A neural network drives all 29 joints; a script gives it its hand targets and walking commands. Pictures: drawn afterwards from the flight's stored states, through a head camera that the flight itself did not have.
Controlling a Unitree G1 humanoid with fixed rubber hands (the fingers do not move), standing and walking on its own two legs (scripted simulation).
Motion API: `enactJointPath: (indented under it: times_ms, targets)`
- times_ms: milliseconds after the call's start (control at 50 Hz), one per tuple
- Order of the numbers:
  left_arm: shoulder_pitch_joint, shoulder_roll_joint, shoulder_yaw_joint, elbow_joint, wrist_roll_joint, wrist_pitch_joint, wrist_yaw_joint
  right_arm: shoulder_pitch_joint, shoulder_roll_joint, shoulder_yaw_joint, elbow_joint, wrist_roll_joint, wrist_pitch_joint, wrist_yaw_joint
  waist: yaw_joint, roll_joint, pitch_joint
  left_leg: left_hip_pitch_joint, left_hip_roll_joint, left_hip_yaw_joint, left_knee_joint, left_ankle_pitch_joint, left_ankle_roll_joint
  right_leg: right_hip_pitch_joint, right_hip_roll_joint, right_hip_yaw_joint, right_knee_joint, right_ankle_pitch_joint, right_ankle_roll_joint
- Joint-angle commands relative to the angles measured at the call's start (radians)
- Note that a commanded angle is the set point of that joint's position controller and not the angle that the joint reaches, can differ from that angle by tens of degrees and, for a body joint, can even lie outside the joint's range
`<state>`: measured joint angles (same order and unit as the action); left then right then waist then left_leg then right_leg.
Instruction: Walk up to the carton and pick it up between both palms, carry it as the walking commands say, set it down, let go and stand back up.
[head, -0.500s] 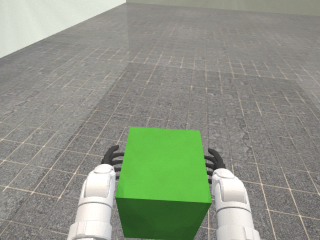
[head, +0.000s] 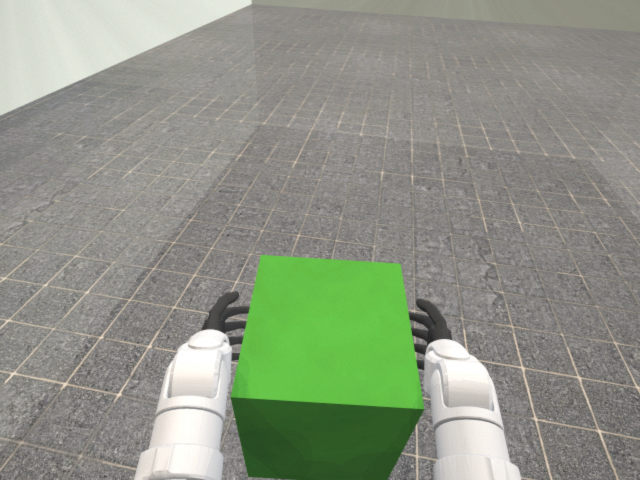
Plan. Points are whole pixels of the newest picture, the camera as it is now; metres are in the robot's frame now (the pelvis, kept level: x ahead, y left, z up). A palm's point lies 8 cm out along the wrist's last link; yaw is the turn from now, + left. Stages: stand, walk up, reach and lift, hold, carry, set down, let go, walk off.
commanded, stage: hold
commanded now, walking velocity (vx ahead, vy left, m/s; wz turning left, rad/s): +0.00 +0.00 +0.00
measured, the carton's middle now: (323, 371) +0.30 +0.01 -0.02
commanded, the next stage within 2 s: carry in 0.08 s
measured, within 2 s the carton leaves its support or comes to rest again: neither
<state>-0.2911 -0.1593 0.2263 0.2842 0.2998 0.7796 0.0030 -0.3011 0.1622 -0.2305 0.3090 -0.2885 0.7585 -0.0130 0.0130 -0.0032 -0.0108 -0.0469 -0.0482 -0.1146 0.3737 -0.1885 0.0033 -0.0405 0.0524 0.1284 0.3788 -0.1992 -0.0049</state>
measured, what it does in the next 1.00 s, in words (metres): walks ahead: right foot, then left foot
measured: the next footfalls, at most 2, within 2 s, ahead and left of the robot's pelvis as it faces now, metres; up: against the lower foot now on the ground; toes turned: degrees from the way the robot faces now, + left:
right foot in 0.52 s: +0.18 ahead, -0.10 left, +0.00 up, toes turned -6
left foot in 0.92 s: +0.50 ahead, +0.14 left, +0.00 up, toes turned +13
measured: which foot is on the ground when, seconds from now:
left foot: down 0.00-0.54, up 0.56-0.90, down 0.92-1.00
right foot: down 0.00-0.34, up 0.36-0.50, down 0.52-0.92, up 0.94-1.00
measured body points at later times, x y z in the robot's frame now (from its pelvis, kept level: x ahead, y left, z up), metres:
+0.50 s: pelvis +0.10 +0.01 +0.00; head +0.08 +0.01 +0.45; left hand +0.37 +0.15 +0.07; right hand +0.36 -0.14 +0.07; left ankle +0.02 +0.13 -0.75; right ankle +0.11 -0.09 -0.73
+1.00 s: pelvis +0.38 +0.05 -0.02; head +0.38 +0.06 +0.43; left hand +0.65 +0.21 +0.05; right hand +0.66 -0.08 +0.05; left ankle +0.46 +0.13 -0.74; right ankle +0.18 -0.07 -0.68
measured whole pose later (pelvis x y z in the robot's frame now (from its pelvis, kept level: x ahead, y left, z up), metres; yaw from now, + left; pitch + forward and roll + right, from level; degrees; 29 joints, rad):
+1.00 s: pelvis +0.38 +0.05 -0.02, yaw +0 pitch +4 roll +2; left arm -0.12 -0.13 0.10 -0.38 0.11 1.23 0.10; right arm -0.15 0.13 -0.04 -0.32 -0.11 1.20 -0.11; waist 0.01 -0.04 -0.08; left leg -0.45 0.03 0.27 0.52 -0.14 0.10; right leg -0.20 -0.09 -0.05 0.97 -0.45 0.02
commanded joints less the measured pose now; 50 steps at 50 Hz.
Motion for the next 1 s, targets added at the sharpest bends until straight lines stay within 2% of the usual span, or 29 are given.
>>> enactJointPath:
  times_ms: [0,40,60,100,120,180,240,280,300,340,360,380,440,500,520,540,560,580,600,620,660,720,820,880,900,920,940,960,980]
  targets:
    - [-0.500,-0.945,-0.503,-0.041,-0.275,-0.046,-0.244,-0.460,0.980,0.498,-0.013,0.266,-0.026,0.245,0.000,0.005,-0.186,0.034,-0.024,0.037,-0.052,0.116,-0.008,0.000,0.024,-0.035,-0.062,0.103,0.013]
    - [-0.500,-0.945,-0.502,-0.040,-0.275,-0.046,-0.245,-0.460,0.980,0.497,-0.013,0.265,-0.026,0.246,0.000,0.005,-0.186,0.033,-0.024,0.037,-0.052,0.114,-0.008,-0.001,0.024,-0.035,-0.062,0.100,0.013]
    - [-0.525,-0.934,-0.548,-0.084,-0.304,-0.039,-0.242,-0.469,0.957,0.564,-0.068,0.290,-0.023,0.244,-0.016,0.039,-0.105,-0.150,0.114,-0.013,-0.024,-0.110,0.002,-0.167,-0.118,-0.004,-0.027,-0.112,-0.019]
    - [-0.502,-0.931,-0.553,-0.072,-0.316,-0.028,-0.232,-0.472,0.958,0.558,-0.063,0.294,-0.011,0.234,-0.014,0.018,-0.129,-0.251,0.125,-0.069,-0.064,-0.437,0.021,-0.226,-0.110,0.024,-0.043,-0.390,-0.033]
    - [-0.498,-0.926,-0.574,-0.098,-0.331,-0.026,-0.226,-0.468,0.966,0.579,-0.084,0.303,-0.008,0.226,-0.013,0.008,-0.149,-0.263,0.123,-0.062,-0.054,-0.467,0.027,-0.232,-0.107,0.019,-0.040,-0.422,-0.039]
    - [-0.464,-0.931,-0.664,-0.237,-0.392,0.000,-0.211,-0.434,0.990,0.666,-0.203,0.352,0.020,0.207,-0.008,-0.039,-0.266,-0.249,0.093,0.031,0.073,-0.317,0.032,-0.166,-0.157,0.049,-0.059,-0.364,-0.071]
    - [-0.401,-0.930,-0.739,-0.375,-0.430,0.051,-0.192,-0.388,0.987,0.753,-0.349,0.405,0.070,0.192,-0.008,-0.126,-0.279,-0.305,0.035,0.169,0.138,-0.241,0.017,-0.133,-0.247,0.155,-0.146,-0.468,-0.119]
    - [-0.353,-0.918,-0.783,-0.464,-0.455,0.093,-0.180,-0.360,0.971,0.797,-0.446,0.439,0.108,0.182,-0.007,-0.098,-0.261,-0.196,0.056,0.167,0.030,-0.227,0.029,-0.211,-0.211,0.071,-0.095,-0.433,-0.102]
    - [-0.327,-0.913,-0.805,-0.506,-0.468,0.116,-0.176,-0.336,0.961,0.811,-0.486,0.453,0.129,0.179,-0.008,-0.040,-0.260,-0.122,0.098,0.109,-0.011,-0.242,0.045,-0.262,-0.169,0.003,-0.020,-0.360,-0.078]
    - [-0.294,-0.892,-0.849,-0.587,-0.495,0.171,-0.171,-0.221,0.925,0.823,-0.547,0.472,0.179,0.169,-0.035,0.205,-0.263,0.101,0.321,-0.250,-0.144,-0.298,0.150,-0.540,-0.068,-0.184,0.319,-0.248,-0.015]
    - [-0.285,-0.869,-0.862,-0.631,-0.512,0.200,-0.173,-0.194,0.914,0.833,-0.586,0.484,0.206,0.161,-0.039,0.245,-0.204,0.177,0.392,-0.338,-0.157,-0.124,0.211,-0.691,-0.070,-0.219,0.307,-0.299,-0.008]
    - [-0.281,-0.855,-0.868,-0.668,-0.530,0.226,-0.176,-0.191,0.907,0.845,-0.629,0.500,0.233,0.153,-0.044,0.201,-0.176,0.201,0.404,-0.326,-0.148,0.038,0.230,-0.721,-0.087,-0.214,0.290,-0.338,-0.007]
    - [-0.192,-0.845,-0.894,-0.714,-0.561,0.286,-0.171,-0.178,0.895,0.882,-0.737,0.539,0.290,0.140,-0.045,0.152,-0.236,0.175,0.338,-0.134,-0.101,0.238,0.164,-0.552,-0.055,-0.256,0.161,-0.207,-0.004]
    - [-0.120,-0.849,-0.900,-0.754,-0.567,0.318,-0.158,-0.148,0.875,0.911,-0.807,0.563,0.337,0.147,-0.026,0.128,-0.313,-0.119,0.226,0.106,0.034,0.092,0.081,-0.075,-0.031,-0.310,-0.027,0.013,-0.018]
    - [-0.099,-0.840,-0.895,-0.756,-0.564,0.328,-0.155,-0.139,0.856,0.917,-0.817,0.569,0.352,0.151,-0.011,0.061,-0.347,-0.300,0.188,0.162,0.164,0.024,0.050,0.142,-0.108,-0.218,-0.037,-0.027,-0.045]
    - [-0.057,-0.822,-0.878,-0.746,-0.543,0.334,-0.149,-0.178,0.832,0.922,-0.843,0.577,0.375,0.156,0.015,-0.192,-0.352,-0.528,0.096,0.258,0.446,-0.119,-0.005,0.250,-0.345,0.157,-0.158,-0.215,-0.136]
    - [-0.071,-0.822,-0.877,-0.753,-0.538,0.346,-0.142,-0.191,0.822,0.931,-0.830,0.584,0.393,0.166,0.014,-0.270,-0.283,-0.742,0.062,0.227,0.582,-0.358,0.000,0.295,-0.495,0.387,-0.209,-0.124,-0.234]
    - [-0.109,-0.824,-0.863,-0.772,-0.543,0.357,-0.140,-0.205,0.823,0.922,-0.828,0.593,0.403,0.175,0.011,-0.179,-0.251,-0.790,0.135,0.149,0.681,-0.381,0.030,0.269,-0.529,0.390,-0.173,0.011,-0.267]
    - [-0.130,-0.828,-0.857,-0.771,-0.550,0.366,-0.139,-0.207,0.821,0.909,-0.812,0.599,0.412,0.179,0.010,-0.085,-0.244,-0.803,0.156,0.132,0.720,-0.348,0.040,0.252,-0.504,0.335,-0.158,0.091,-0.257]
    - [-0.170,-0.827,-0.866,-0.789,-0.565,0.375,-0.140,-0.195,0.836,0.902,-0.796,0.602,0.416,0.178,0.004,-0.023,-0.256,-0.791,0.175,0.126,0.694,-0.283,0.038,0.230,-0.477,0.255,-0.184,0.022,-0.221]
    - [-0.204,-0.848,-0.892,-0.821,-0.593,0.389,-0.145,-0.192,0.865,0.902,-0.784,0.601,0.417,0.168,0.003,-0.056,-0.233,-0.738,0.170,0.176,0.581,-0.154,0.017,0.162,-0.396,0.076,-0.233,0.078,-0.155]
    - [-0.203,-0.845,-0.895,-0.818,-0.615,0.407,-0.159,-0.170,0.882,0.901,-0.772,0.576,0.420,0.149,0.001,-0.111,-0.212,-0.648,0.137,0.244,0.401,-0.012,-0.007,0.089,-0.320,-0.101,-0.234,0.183,-0.125]
    - [-0.206,-0.801,-0.864,-0.788,-0.623,0.432,-0.173,-0.168,0.864,0.874,-0.759,0.549,0.444,0.132,0.009,-0.184,-0.157,-0.438,0.079,0.348,0.138,0.127,0.007,0.010,-0.297,-0.205,-0.207,0.267,-0.098]
    - [-0.238,-0.805,-0.858,-0.783,-0.617,0.446,-0.177,-0.181,0.873,0.861,-0.735,0.551,0.450,0.134,-0.012,-0.155,-0.240,-0.138,0.015,0.414,0.053,0.079,0.032,-0.015,-0.258,-0.307,0.042,0.518,-0.057]
    - [-0.237,-0.804,-0.857,-0.775,-0.614,0.450,-0.177,-0.168,0.865,0.846,-0.721,0.551,0.451,0.135,-0.029,-0.105,-0.325,0.083,0.037,0.387,0.076,0.029,0.038,-0.113,-0.217,-0.342,0.243,0.454,-0.030]
    - [-0.250,-0.783,-0.849,-0.766,-0.613,0.451,-0.177,-0.146,0.869,0.833,-0.704,0.548,0.451,0.139,-0.055,0.043,-0.386,0.224,0.244,0.090,-0.030,-0.222,0.076,-0.284,-0.163,-0.334,0.494,0.205,0.010]
    - [-0.274,-0.790,-0.870,-0.770,-0.623,0.453,-0.179,-0.167,0.868,0.830,-0.689,0.545,0.446,0.145,-0.034,0.278,-0.409,0.370,0.484,-0.398,-0.180,-0.291,0.211,-0.586,-0.028,-0.270,0.754,-0.219,0.045]
    - [-0.271,-0.803,-0.859,-0.749,-0.613,0.453,-0.180,-0.193,0.888,0.833,-0.691,0.550,0.445,0.149,-0.029,0.208,-0.394,0.321,0.519,-0.413,-0.185,-0.209,0.247,-0.652,-0.107,-0.127,0.905,-0.258,0.007]
    - [-0.286,-0.826,-0.847,-0.760,-0.609,0.448,-0.184,-0.208,0.924,0.842,-0.695,0.557,0.440,0.152,-0.037,0.151,-0.367,0.241,0.464,-0.306,-0.164,-0.069,0.234,-0.648,-0.141,-0.117,0.933,-0.233,-0.016]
